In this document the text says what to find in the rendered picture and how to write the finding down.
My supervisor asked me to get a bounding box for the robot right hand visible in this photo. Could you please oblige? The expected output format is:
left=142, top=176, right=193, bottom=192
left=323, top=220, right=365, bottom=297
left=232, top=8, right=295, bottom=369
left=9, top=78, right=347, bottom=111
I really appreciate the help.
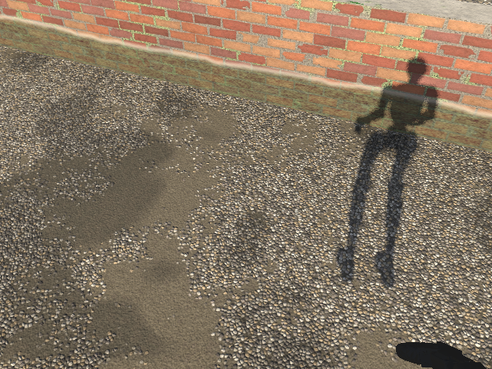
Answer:
left=396, top=341, right=489, bottom=369

